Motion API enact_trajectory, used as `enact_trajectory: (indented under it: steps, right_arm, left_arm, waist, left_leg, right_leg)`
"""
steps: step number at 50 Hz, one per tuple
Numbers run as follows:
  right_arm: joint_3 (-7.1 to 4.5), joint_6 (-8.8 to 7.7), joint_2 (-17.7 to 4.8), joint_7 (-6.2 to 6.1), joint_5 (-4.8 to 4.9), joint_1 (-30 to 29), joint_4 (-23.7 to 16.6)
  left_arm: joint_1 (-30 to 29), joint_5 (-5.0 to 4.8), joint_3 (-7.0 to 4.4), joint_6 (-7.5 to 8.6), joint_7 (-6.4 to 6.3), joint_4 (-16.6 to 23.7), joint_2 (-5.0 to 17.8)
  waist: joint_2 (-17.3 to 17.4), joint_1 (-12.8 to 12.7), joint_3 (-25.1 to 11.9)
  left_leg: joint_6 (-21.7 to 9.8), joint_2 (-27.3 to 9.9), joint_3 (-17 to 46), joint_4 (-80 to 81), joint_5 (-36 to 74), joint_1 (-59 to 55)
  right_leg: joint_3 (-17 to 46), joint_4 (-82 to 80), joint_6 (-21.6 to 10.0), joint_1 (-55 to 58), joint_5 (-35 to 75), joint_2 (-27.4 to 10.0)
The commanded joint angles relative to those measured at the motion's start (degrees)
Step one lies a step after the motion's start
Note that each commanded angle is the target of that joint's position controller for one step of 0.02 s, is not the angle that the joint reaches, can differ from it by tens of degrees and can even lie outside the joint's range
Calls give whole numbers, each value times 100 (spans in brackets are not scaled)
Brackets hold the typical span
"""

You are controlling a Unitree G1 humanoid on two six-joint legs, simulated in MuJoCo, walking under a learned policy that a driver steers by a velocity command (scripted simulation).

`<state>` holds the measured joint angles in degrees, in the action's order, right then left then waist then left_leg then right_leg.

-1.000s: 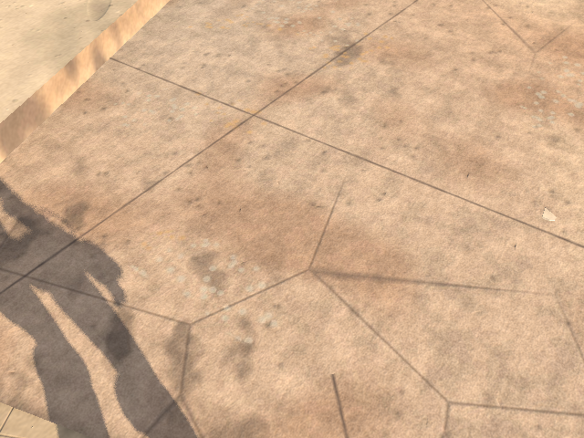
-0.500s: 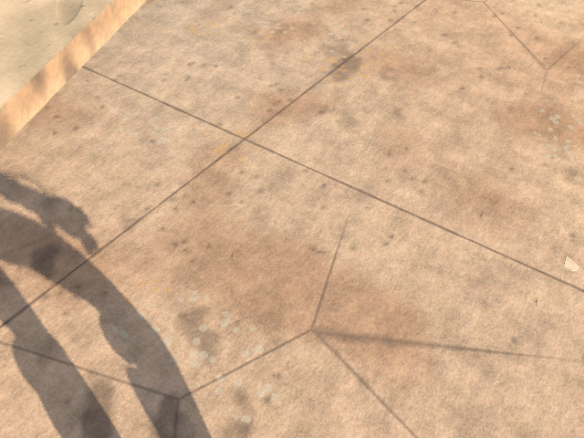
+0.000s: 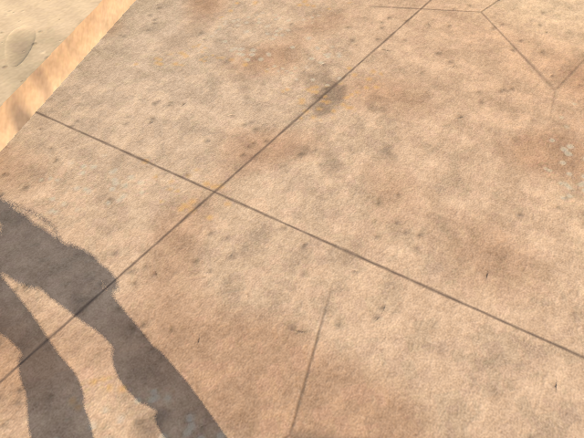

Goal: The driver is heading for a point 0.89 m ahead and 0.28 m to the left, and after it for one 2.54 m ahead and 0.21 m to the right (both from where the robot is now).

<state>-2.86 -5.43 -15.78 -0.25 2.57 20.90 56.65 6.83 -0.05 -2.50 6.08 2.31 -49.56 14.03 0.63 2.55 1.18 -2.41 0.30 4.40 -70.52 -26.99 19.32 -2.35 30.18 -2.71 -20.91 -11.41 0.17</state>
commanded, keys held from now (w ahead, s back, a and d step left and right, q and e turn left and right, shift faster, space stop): w+q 0.74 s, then w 0.26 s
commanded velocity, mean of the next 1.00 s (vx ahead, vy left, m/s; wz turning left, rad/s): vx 0.50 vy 0.00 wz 0.45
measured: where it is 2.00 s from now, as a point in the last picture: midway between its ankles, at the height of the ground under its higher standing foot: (182, 264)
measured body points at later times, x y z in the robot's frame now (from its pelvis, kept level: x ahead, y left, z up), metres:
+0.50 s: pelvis +0.27 +0.04 -0.02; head +0.31 +0.05 +0.43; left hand +0.26 +0.32 -0.15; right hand +0.51 -0.17 -0.11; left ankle +0.34 +0.11 -0.74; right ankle +0.11 -0.11 -0.64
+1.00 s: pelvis +0.56 +0.07 -0.01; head +0.58 +0.08 +0.44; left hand +0.59 +0.38 -0.10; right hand +0.74 -0.15 -0.13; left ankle +0.38 +0.12 -0.66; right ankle +0.67 +0.01 -0.74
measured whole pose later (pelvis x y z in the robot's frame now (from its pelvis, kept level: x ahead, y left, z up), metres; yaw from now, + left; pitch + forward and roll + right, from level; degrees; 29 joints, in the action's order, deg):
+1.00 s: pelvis +0.56 +0.07 -0.01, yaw +29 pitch +2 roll -1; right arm -3.3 -2.8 -15.7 -0.6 1.5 19.9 45.1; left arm 7.5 0.0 -3.1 7.2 1.6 -43.0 14.9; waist 1.2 1.8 0.3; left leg -2.7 4.4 8.2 -62.9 -27.0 17.5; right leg -0.3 29.8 -1.9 -22.4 -9.5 2.6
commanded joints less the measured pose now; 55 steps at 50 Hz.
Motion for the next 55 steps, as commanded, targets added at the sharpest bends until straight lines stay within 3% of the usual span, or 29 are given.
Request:
enact_trajectory:
  steps: [1,3,4,10,13,15,17,20,21,22,23,24,25,26,27,29,31,33,37,42,44,45,46,47,48,49,50,52,55]
  right_arm:
    - [-186,-74,-650,-93,-37,-310,-495]
    - [-180,90,-351,-34,-62,-119,-453]
    - [-159,140,-222,-20,-69,-170,-504]
    - [-120,158,-98,104,-125,-1143,-982]
    - [-59,168,4,217,-138,-1812,-1297]
    - [-59,173,-6,294,-124,-2081,-1492]
    - [-109,179,-104,373,-116,-2096,-1627]
    - [-316,240,-519,408,-99,-1203,-1571]
    - [-487,246,-845,344,-105,-285,-1359]
    - [-622,307,-1323,199,-128,349,-1218]
    - [-626,245,-1608,192,-148,82,-1408]
    - [-501,216,-1149,182,-189,189,-1403]
    - [-430,155,-861,174,-188,-145,-1446]
    - [-375,114,-704,198,-155,-570,-1525]
    - [-327,89,-569,187,-155,-854,-1610]
    - [-303,93,-580,138,-182,-993,-1692]
    - [-353,89,-771,62,-188,-842,-1688]
    - [-399,120,-916,-17,-167,-629,-1655]
    - [-397,220,-892,-58,-123,-244,-1590]
    - [-333,248,-741,-77,-151,96,-1432]
    - [-316,265,-727,-76,-169,-30,-1450]
    - [-246,244,-548,-55,-195,-109,-1508]
    - [-149,206,-326,-53,-279,65,-1616]
    - [-76,138,-110,-46,-81,831,-1590]
    - [-158,117,-648,-51,-14,550,-1523]
    - [-207,117,-844,-42,-34,-146,-1646]
    - [-187,111,-770,-42,-131,-515,-1736]
    - [-199,89,-602,-7,-214,-604,-1797]
    - [-137,124,-344,8,-207,-593,-1812]
  left_arm:
    - [585,85,-173,87,-55,76,682]
    - [548,98,-156,121,-78,-40,515]
    - [592,107,-184,139,-104,-93,589]
    - [678,74,-231,74,-331,-199,750]
    - [1065,17,-248,-8,-413,-347,821]
    - [1231,-10,-268,-105,-438,-407,879]
    - [1167,-11,-305,-205,-474,-355,1020]
    - [932,-5,-369,-351,-540,-190,1261]
    - [732,-42,-363,-356,-534,-100,1269]
    - [833,75,-262,-264,-490,43,980]
    - [1333,62,-40,-29,-318,301,283]
    - [617,-134,-152,232,-185,438,810]
    - [248,-289,-180,329,-137,595,940]
    - [250,-203,-186,336,-175,546,866]
    - [334,-55,-245,276,-227,498,931]
    - [494,41,-281,114,-257,547,894]
    - [296,102,-241,20,-301,672,725]
    - [-170,111,-192,-12,-327,856,601]
    - [-884,16,-123,20,-263,1120,476]
    - [-1018,-16,-177,173,-98,1256,745]
    - [-445,-1,-251,234,-100,1121,872]
    - [205,71,-336,265,-130,990,1074]
    - [1111,133,-435,267,-152,896,1464]
    - [1702,87,-545,173,-86,553,1725]
    - [1633,-78,-406,153,-61,614,1177]
    - [1277,-81,-318,110,-81,676,897]
    - [968,-5,-263,64,-84,748,829]
    - [707,76,-184,53,-92,744,661]
    - [826,-2,-197,80,-104,627,736]
  waist:
    - [-542,-388,-465]
    - [-574,-172,-306]
    - [-526,-148,-234]
    - [-363,-319,95]
    - [-253,-535,264]
    - [-226,-565,321]
    - [-339,-419,200]
    - [-649,198,-401]
    - [-473,710,-819]
    - [491,761,-1289]
    - [1419,106,-1927]
    - [675,500,-1840]
    - [321,363,-1023]
    - [-334,5,-512]
    - [-325,-180,-355]
    - [-132,-412,-266]
    - [-21,-384,-202]
    - [94,-224,-123]
    - [378,139,-173]
    - [595,193,-185]
    - [752,-161,-299]
    - [646,-472,-780]
    - [-114,-725,-1603]
    - [-2009,-522,-2076]
    - [-1291,-679,-1513]
    - [-719,-759,-723]
    - [-311,-645,-345]
    - [-430,-366,-116]
    - [-621,-296,-161]
  left_leg:
    - [48,-610,347,-74,1076,2188]
    - [88,-723,301,363,1367,1752]
    - [118,-744,249,537,1500,1752]
    - [36,-563,-100,2563,3050,1886]
    - [-68,-472,-458,3190,3250,1950]
    - [-161,-382,-617,3409,2983,2108]
    - [-319,-152,-893,3476,2494,1849]
    - [-683,312,-1174,3420,1681,495]
    - [-911,406,-973,3981,2050,-888]
    - [-1288,-608,657,4057,2287,-2525]
    - [-2568,-1934,4033,4780,1626,-4241]
    - [-2313,-1833,4028,5327,1099,-4173]
    - [-2017,-1650,3149,5443,1232,-3394]
    - [-1778,-1384,2526,5541,1777,-2414]
    - [-1661,-1198,2108,5608,2363,-1777]
    - [-1598,-950,1725,5781,2904,-1020]
    - [-1574,-802,1358,5835,3384,-589]
    - [-1402,-586,1088,5794,3365,-371]
    - [-1037,-367,1054,5563,2596,-339]
    - [-947,-873,1684,4925,2395,-1311]
    - [-807,-805,1724,4464,3127,-1439]
    - [-637,-522,1481,3628,3534,-1236]
    - [-374,-65,987,1987,2548,-230]
    - [1,628,458,319,-431,1684]
    - [0,284,771,-313,-553,2452]
    - [-11,66,628,-422,-21,2686]
    - [-4,-157,385,-243,389,2535]
    - [21,-507,240,374,860,2083]
    - [145,-623,-8,1045,1020,1903]
  right_leg:
    - [1759,-1379,-893,2208,2103,-1741]
    - [1018,-1664,-707,1660,2642,-1468]
    - [803,-1803,-710,1526,2816,-1449]
    - [-310,-2206,-413,1615,2976,-1171]
    - [-579,-2176,-321,2052,3142,-1283]
    - [-703,-1946,-311,2537,3517,-1431]
    - [-860,-1450,-282,2841,4822,-1518]
    - [-947,234,-240,2799,6582,-1558]
    - [-1015,1518,-114,2160,5917,-1323]
    - [-987,3406,83,610,2475,-813]
    - [43,5285,331,-1767,-2257,454]
    - [972,5434,140,-2508,-2067,146]
    - [910,4957,10,-2682,-1518,-136]
    - [840,4334,39,-2333,-1156,-389]
    - [795,3842,145,-1926,-954,-543]
    - [737,3362,353,-1365,-775,-659]
    - [568,2765,561,-1278,-397,-627]
    - [488,1905,690,-1249,341,-504]
    - [459,426,690,-766,1548,-133]
    - [556,-198,375,-722,1099,-118]
    - [378,-537,96,-16,835,-6]
    - [602,-469,-173,1015,953,-276]
    - [1730,-236,-686,2665,1119,-1264]
    - [4295,-999,-1529,4104,-343,-2246]
    - [4646,-1317,-1378,3890,-1709,-2232]
    - [3811,-1402,-1141,3169,-1637,-2012]
    - [3179,-1519,-1042,2458,-1006,-1774]
    - [2444,-1760,-976,1667,40,-1400]
    - [1820,-2010,-1066,1419,933,-1241]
